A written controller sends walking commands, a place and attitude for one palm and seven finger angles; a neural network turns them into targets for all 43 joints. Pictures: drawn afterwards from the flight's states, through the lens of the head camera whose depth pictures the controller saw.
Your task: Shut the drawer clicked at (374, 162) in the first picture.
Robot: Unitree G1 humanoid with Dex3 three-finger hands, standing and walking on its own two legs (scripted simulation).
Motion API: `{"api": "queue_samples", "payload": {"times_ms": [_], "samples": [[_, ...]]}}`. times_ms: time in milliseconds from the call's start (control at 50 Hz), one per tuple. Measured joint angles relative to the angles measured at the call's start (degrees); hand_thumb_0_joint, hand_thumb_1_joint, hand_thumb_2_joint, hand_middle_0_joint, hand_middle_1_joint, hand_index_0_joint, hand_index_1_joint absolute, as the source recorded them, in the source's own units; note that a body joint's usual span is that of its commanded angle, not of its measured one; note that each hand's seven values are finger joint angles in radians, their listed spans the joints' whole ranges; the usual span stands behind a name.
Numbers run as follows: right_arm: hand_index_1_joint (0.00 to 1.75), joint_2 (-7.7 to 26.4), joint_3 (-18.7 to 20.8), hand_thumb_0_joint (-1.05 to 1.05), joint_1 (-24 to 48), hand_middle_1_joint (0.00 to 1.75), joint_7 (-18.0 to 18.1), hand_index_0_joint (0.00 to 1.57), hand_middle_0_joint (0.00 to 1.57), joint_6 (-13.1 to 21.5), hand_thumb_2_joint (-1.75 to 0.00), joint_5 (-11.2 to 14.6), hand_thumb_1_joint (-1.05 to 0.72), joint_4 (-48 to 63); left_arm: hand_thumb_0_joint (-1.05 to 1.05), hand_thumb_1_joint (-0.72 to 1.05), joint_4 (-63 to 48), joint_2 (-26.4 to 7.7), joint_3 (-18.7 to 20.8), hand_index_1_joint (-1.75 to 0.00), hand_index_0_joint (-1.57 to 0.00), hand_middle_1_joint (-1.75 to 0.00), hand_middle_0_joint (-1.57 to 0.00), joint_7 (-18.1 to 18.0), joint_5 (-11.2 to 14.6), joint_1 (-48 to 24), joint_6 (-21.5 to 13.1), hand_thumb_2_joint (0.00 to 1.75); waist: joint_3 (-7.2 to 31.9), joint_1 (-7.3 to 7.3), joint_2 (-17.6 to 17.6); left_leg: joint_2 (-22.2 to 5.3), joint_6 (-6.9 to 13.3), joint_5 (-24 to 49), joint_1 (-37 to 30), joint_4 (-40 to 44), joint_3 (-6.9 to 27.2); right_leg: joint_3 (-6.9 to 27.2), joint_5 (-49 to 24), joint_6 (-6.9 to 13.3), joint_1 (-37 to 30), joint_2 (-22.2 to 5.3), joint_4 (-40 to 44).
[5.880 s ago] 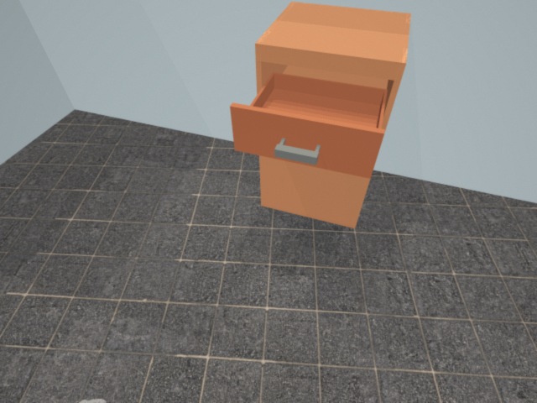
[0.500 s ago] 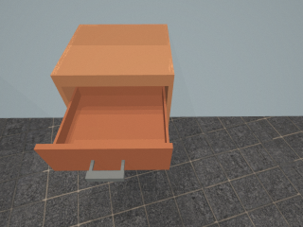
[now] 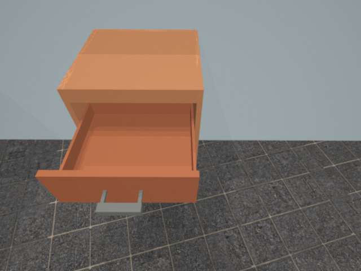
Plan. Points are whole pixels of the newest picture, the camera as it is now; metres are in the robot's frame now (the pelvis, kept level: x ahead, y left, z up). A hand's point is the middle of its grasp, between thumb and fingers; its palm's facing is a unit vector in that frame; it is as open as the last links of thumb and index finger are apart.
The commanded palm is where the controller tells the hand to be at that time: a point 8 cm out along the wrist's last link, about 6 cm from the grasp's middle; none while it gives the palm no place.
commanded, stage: come to a stop and stand still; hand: left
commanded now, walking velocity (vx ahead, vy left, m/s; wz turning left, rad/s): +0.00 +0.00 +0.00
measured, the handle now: (121, 201) +0.31 +0.19 -0.11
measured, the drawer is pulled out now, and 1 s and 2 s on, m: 0.29 0.29 0.29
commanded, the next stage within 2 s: look again from close up in 0.06 s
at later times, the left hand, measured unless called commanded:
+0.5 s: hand out of the picture -0.01 +0.16 -0.17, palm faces +0.01 -0.98 -0.20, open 7.3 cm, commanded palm none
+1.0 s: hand (115, 244) +0.18 +0.15 -0.01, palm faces +0.18 -0.98 -0.03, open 6.8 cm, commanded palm +0.08 +0.20 -0.06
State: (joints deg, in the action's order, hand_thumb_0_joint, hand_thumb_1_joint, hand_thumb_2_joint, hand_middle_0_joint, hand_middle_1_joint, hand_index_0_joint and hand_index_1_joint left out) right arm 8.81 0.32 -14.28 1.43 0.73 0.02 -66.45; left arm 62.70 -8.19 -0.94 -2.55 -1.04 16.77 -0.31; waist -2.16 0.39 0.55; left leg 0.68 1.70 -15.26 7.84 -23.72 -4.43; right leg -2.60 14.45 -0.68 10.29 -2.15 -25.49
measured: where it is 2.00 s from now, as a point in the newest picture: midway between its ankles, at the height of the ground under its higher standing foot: outside the picture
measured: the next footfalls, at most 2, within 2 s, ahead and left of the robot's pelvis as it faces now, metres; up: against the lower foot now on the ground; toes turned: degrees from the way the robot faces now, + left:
none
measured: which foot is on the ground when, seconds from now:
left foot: down 0.00-1.00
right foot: down 0.00-1.00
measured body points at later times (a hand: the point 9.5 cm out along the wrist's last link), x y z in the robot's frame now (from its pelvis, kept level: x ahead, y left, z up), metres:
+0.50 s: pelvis +0.00 -0.01 +0.00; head +0.01 -0.02 +0.45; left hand +0.00 +0.21 -0.16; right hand -0.02 -0.22 -0.17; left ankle -0.03 +0.10 -0.74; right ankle -0.01 -0.12 -0.74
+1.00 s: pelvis -0.03 -0.01 -0.03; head -0.01 -0.03 +0.42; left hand +0.16 +0.20 -0.01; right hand +0.11 -0.28 -0.12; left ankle -0.03 +0.10 -0.74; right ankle -0.01 -0.12 -0.74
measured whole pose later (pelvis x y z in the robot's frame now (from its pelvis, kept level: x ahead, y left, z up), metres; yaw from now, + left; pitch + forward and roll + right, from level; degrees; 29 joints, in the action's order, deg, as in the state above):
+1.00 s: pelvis -0.03 -0.01 -0.03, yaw +1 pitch +6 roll +1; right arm 15.1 3.1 -14.7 2.0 16.3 0.5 -42.8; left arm 7.9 -7.2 2.8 0.7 10.4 23.9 -19.5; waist 5.5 -1.8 1.2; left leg -0.1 0.7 -21.2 27.5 -42.6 -3.0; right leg -3.8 20.7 0.8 29.2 -2.5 -43.8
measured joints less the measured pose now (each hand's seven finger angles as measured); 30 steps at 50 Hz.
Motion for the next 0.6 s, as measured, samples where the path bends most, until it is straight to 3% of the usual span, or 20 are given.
{"api": "queue_samples", "payload": {"times_ms": [600], "samples": [[0.3, -1.2, -0.2, 0.01, -1.6, 0.29, 0.2, 0.2, 0.2, 0.1, -0.9, 0.1, -0.91, -0.9, 0.0, 0.91, -0.4, 0.1, 0.1, -0.3, -0.2, -0.3, -0.2, 0.0, 0.1, 0.2, -0.1, 0.89, 0.2, -0.2, -0.2, -1.3, -1.1, 0.3, 0.9, -0.3, 0.0, -0.1, -0.4, 1.2, 0.9, 1.3, 0.0]]}}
